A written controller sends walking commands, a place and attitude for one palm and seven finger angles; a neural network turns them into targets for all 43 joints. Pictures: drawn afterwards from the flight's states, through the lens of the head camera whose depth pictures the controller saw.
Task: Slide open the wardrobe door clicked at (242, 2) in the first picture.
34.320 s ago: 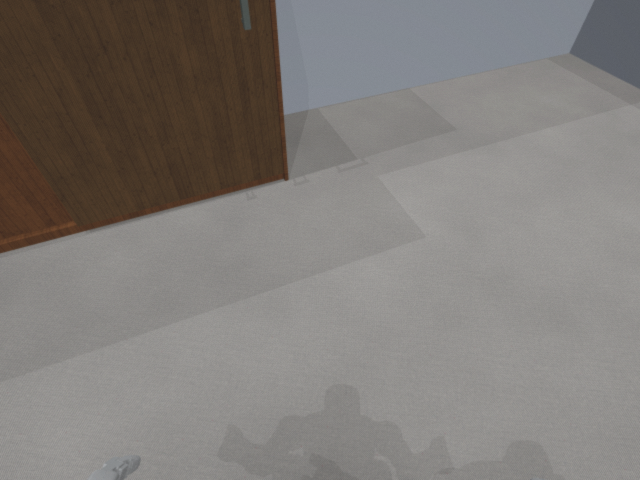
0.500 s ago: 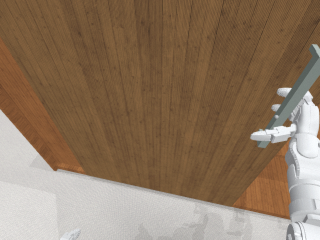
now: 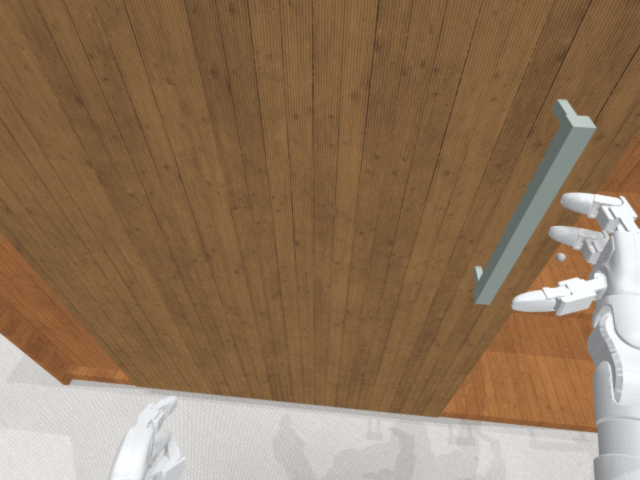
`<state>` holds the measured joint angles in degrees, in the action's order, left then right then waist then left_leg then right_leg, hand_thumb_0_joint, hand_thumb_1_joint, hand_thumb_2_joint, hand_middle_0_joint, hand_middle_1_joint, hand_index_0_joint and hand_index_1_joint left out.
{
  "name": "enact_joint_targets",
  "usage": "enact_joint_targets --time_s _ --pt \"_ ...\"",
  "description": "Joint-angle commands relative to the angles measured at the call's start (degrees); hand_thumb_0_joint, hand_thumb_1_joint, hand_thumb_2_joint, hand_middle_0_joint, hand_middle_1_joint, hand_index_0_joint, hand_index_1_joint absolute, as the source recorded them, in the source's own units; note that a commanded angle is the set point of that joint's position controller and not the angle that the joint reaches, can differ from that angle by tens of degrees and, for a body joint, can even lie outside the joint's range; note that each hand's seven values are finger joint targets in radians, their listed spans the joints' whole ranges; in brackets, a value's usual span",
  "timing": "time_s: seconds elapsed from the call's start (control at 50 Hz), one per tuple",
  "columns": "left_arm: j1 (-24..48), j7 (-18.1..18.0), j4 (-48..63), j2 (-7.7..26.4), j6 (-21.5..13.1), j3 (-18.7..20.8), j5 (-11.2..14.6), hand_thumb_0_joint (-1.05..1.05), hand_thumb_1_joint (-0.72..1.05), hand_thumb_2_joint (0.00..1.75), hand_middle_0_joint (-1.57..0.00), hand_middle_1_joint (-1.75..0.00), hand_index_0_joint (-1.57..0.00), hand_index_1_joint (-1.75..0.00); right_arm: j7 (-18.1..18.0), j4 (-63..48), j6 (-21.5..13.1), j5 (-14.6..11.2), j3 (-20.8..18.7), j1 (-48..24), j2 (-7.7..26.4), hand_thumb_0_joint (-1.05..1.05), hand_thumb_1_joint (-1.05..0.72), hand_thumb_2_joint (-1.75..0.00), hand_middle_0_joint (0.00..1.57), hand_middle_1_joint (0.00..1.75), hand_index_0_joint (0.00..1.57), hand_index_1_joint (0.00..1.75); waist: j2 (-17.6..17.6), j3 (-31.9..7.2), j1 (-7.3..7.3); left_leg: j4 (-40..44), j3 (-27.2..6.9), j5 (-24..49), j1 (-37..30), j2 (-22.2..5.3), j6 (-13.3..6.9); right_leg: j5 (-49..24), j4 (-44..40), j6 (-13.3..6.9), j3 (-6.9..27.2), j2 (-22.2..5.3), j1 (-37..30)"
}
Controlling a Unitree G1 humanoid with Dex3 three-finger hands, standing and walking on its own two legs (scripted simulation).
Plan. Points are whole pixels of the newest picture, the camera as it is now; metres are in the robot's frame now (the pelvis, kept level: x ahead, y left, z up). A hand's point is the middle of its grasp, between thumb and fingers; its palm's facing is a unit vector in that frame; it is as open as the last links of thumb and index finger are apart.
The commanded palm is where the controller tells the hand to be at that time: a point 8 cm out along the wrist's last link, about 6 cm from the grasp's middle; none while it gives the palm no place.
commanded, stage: slip the hand off the handle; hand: right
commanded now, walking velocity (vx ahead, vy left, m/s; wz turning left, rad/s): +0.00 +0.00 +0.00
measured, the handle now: (515, 219) +0.41 -0.25 +0.13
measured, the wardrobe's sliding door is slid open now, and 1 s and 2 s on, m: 0.65 0.65 0.65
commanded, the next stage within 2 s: draw the hand back to the body in 0.82 s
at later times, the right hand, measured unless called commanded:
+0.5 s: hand (591, 315) +0.27 -0.28 +0.12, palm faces +0.39 +0.90 -0.18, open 14.7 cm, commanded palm +0.23 -0.32 +0.13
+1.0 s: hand (620, 376) +0.20 -0.27 +0.13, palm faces +0.36 +0.92 -0.12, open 14.7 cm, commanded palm +0.16 -0.31 +0.14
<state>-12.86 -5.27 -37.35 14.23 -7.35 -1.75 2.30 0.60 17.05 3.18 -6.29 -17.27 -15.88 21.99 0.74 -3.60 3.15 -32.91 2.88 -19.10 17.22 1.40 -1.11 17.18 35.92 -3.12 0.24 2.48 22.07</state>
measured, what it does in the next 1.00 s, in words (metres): stands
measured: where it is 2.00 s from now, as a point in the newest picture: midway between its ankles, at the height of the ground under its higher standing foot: outside the picture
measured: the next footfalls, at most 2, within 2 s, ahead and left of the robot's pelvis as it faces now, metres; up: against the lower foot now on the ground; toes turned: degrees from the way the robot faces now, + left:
none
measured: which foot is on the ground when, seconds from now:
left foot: down 0.00-1.00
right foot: down 0.00-1.00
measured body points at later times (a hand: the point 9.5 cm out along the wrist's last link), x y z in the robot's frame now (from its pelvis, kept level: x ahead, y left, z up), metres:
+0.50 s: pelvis -0.02 +0.02 +0.00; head -0.03 +0.02 +0.45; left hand +0.13 +0.26 -0.09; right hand +0.24 -0.33 +0.13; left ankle -0.02 +0.11 -0.73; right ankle +0.01 -0.08 -0.73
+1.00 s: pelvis -0.02 +0.02 +0.00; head -0.04 +0.03 +0.45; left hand +0.17 +0.25 -0.07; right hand +0.17 -0.32 +0.14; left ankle -0.02 +0.11 -0.73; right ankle +0.01 -0.08 -0.73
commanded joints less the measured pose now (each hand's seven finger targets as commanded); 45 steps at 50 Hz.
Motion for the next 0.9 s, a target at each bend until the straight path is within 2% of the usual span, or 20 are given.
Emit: enact_joint_targets --time_s 0.0,0.08,0.1,0.12,0.14,0.24,0.28,0.34,0.38,0.46,0.52,0.54,0.56,0.6,0.66,0.74,0.8,0.82,0.84,0.88 --pt "0.73 -1.28 6.59 8.28 -2.12 3.13 0.07 0.00 0.90 0.90 -0.20 -0.30 -0.20 -0.30 0.83 -10.23 -2.85 -0.93 -7.03 -18.13 15.79 0.00 0.55 -0.20 0.25 1.15 0.25 1.15 2.03 -14.46 -1.81 2.88 -0.65 17.64 2.04 -0.20 -1.02 -23.38 -3.63 3.08 3.52 -3.25 -14.17" --pt "1.35 -1.38 7.05 8.02 -1.95 2.75 -0.13 0.00 0.90 0.90 -0.20 -0.30 -0.20 -0.30 0.68 -11.83 -4.16 -0.47 -8.75 -20.84 18.37 0.00 0.55 -0.20 0.25 1.15 0.25 1.15 4.42 -15.21 -1.72 2.63 -0.93 16.52 1.88 -0.17 -1.04 -21.33 -3.64 2.74 3.22 -2.92 -13.24" --pt "1.08 -1.32 7.05 8.01 -1.94 2.70 -0.17 0.00 0.90 0.90 -0.20 -0.30 -0.20 -0.30 0.77 -10.46 -4.56 -0.29 -10.18 -18.67 19.60 0.00 0.55 -0.20 0.25 1.15 0.25 1.15 5.13 -15.07 -1.13 2.56 -0.93 15.39 1.86 -0.03 -1.21 -20.55 -3.86 2.83 3.47 -2.92 -12.74" --pt "1.56 -1.18 7.45 7.77 -2.11 2.57 -0.14 0.00 0.90 0.90 -0.20 -0.30 -0.20 -0.30 1.26 -11.10 -5.18 -0.65 -8.26 -17.73 17.26 0.00 0.55 -0.20 0.25 1.15 0.25 1.15 5.28 -14.26 -1.38 2.58 -0.80 14.89 2.23 0.03 -1.18 -19.97 -3.89 2.77 3.48 -2.93 -12.72" --pt "1.54 -1.06 7.70 7.76 -2.33 2.74 -0.14 0.00 0.90 0.90 -0.20 -0.30 -0.20 -0.30 1.60 -11.38 -5.65 -1.05 -8.57 -15.15 16.92 0.00 0.55 -0.20 0.25 1.15 0.25 1.15 5.65 -14.62 -0.98 2.48 -0.77 14.54 2.28 0.10 -1.21 -19.78 -3.83 2.70 3.59 -3.00 -12.92" --pt "2.36 -0.56 9.05 7.81 -3.28 2.91 0.17 0.00 0.90 0.90 -0.20 -0.30 -0.20 -0.30 3.76 -15.02 -6.23 -3.17 -7.79 -5.86 14.58 0.00 0.55 -0.20 0.25 1.15 0.25 1.15 4.87 -14.29 -0.05 2.60 -0.62 14.17 1.46 0.18 -0.96 -18.21 -4.05 2.19 3.40 -3.11 -11.89" --pt "2.90 -0.83 9.11 8.10 -3.47 2.69 0.47 0.00 0.90 0.90 -0.20 -0.30 -0.20 -0.30 3.70 -15.03 -5.49 -4.00 -9.70 -4.55 16.16 0.00 0.55 -0.20 0.25 1.15 0.25 1.15 2.54 -11.43 0.07 3.61 -0.88 11.75 1.35 0.18 -0.80 -13.33 -4.93 1.55 3.03 -2.86 -8.90" --pt "3.83 -1.20 9.35 7.91 -3.88 2.66 0.60 0.00 0.90 0.90 -0.20 -0.30 -0.20 -0.30 3.07 -17.06 -4.78 -4.55 -12.03 -1.86 17.33 0.00 0.55 -0.20 0.25 1.15 0.25 1.15 1.29 -9.42 0.53 4.26 -1.10 9.56 1.29 0.03 -0.62 -9.98 -5.73 1.20 2.66 -2.57 -7.27" --pt "4.52 -1.51 9.27 7.66 -4.34 2.36 0.41 0.00 0.90 0.90 -0.20 -0.30 -0.20 -0.30 2.20 -20.75 -5.46 -4.07 -11.87 -4.08 17.99 0.00 0.55 -0.20 0.25 1.15 0.25 1.15 3.68 -9.56 0.10 4.52 -1.66 8.07 1.92 -0.11 -0.56 -8.58 -5.74 0.93 2.39 -2.40 -7.87" --pt "5.46 -1.89 8.76 7.09 -6.16 1.80 0.17 0.00 0.90 0.90 -0.20 -0.30 -0.20 -0.30 1.52 -25.40 -8.01 -3.60 -7.83 -4.99 14.47 0.00 0.55 -0.20 0.25 1.15 0.25 1.15 6.78 -7.91 -1.11 4.65 -1.85 4.35 4.39 -0.03 -0.70 -4.11 -5.96 0.93 3.04 -2.51 -8.98" --pt "5.28 -2.20 8.01 7.25 -7.11 1.69 0.14 0.00 0.90 0.90 -0.20 -0.30 -0.20 -0.30 2.24 -22.77 -8.14 -4.70 -9.18 0.11 15.01 0.00 0.55 -0.20 0.25 1.15 0.25 1.15 4.89 -7.41 -0.43 5.35 -2.33 2.76 3.51 -0.33 -0.55 -1.88 -6.24 0.92 3.12 -2.27 -7.51" --pt "5.34 -2.39 7.82 7.35 -7.24 1.70 0.25 0.00 0.90 0.90 -0.20 -0.30 -0.20 -0.30 2.74 -21.25 -7.71 -5.20 -10.09 1.81 15.50 0.00 0.55 -0.20 0.25 1.15 0.25 1.15 2.14 -7.16 -0.28 5.80 -2.47 2.28 2.77 -0.47 -0.36 -1.48 -6.25 0.79 2.92 -2.18 -6.58" --pt "5.50 -2.62 7.72 7.57 -7.22 1.73 0.40 0.00 0.90 0.90 -0.20 -0.30 -0.20 -0.30 3.19 -20.66 -7.27 -5.43 -11.12 2.94 16.66 0.00 0.55 -0.20 0.25 1.15 0.25 1.15 1.43 -6.86 0.06 6.40 -3.01 1.97 2.15 -0.65 -0.21 -1.62 -5.94 0.63 2.35 -2.20 -5.83" --pt "6.43 -2.51 8.63 6.89 -7.69 1.39 0.68 0.00 0.90 0.90 -0.20 -0.30 -0.20 -0.30 4.15 -22.24 -6.11 -6.13 -9.21 4.60 14.16 0.00 0.55 -0.20 0.25 1.15 0.25 1.15 2.80 -6.62 0.41 6.71 -3.16 2.14 1.82 -1.03 -0.10 -1.73 -6.11 0.72 2.05 -1.85 -5.98" --pt "6.77 -2.67 8.47 6.99 -8.07 1.46 0.71 0.00 0.90 0.90 -0.20 -0.30 -0.20 -0.30 4.15 -23.69 -4.99 -6.54 -11.72 6.36 16.19 0.00 0.55 -0.20 0.25 1.15 0.25 1.15 3.25 -5.86 0.85 7.08 -3.42 2.84 1.60 -1.07 -0.10 -2.71 -5.67 0.69 1.89 -2.01 -5.89" --pt "6.72 -2.32 8.95 6.43 -8.45 1.42 0.53 0.00 0.90 0.90 -0.20 -0.30 -0.20 -0.30 4.30 -26.89 -5.54 -7.05 -13.07 11.14 15.92 0.00 0.55 -0.20 0.25 1.15 0.25 1.15 2.09 -6.64 1.23 6.48 -3.30 5.72 0.84 -1.14 0.19 -5.43 -4.93 0.74 1.49 -1.84 -6.04" --pt "6.41 -1.92 9.26 6.16 -9.29 1.62 0.29 0.00 0.90 0.90 -0.20 -0.30 -0.20 -0.30 4.65 -31.62 -6.97 -7.41 -13.14 16.06 14.87 0.00 0.55 -0.20 0.25 1.15 0.25 1.15 4.07 -7.78 1.62 5.21 -2.62 9.64 0.36 -0.86 -0.04 -8.47 -4.40 0.84 1.45 -1.82 -7.34" --pt "6.54 -1.87 9.26 6.14 -9.54 1.51 0.37 0.00 0.90 0.90 -0.20 -0.30 -0.20 -0.30 5.03 -32.77 -7.34 -7.60 -11.33 16.01 13.06 0.00 0.55 -0.20 0.25 1.15 0.25 1.15 4.73 -7.49 1.17 4.97 -2.34 9.81 0.95 -0.77 -0.01 -8.54 -4.31 0.88 1.37 -1.76 -7.66" --pt "6.53 -1.97 9.03 6.25 -9.87 1.57 0.38 0.00 0.90 0.90 -0.20 -0.30 -0.20 -0.30 4.97 -33.59 -7.64 -7.77 -11.57 15.34 13.55 0.00 0.55 -0.20 0.25 1.15 0.25 1.15 5.28 -6.78 1.07 4.82 -2.23 9.71 1.76 -0.70 -0.10 -8.35 -4.22 0.93 1.67 -1.85 -7.83" --pt "6.23 -2.40 8.09 6.64 -10.11 1.64 0.33 0.00 0.90 0.90 -0.20 -0.30 -0.20 -0.30 5.08 -32.73 -7.42 -8.26 -12.09 14.39 13.93 0.00 0.55 -0.20 0.25 1.15 0.25 1.15 3.66 -5.39 0.20 5.29 -2.58 9.00 2.74 -0.77 0.20 -7.36 -3.80 0.75 1.77 -1.87 -7.10"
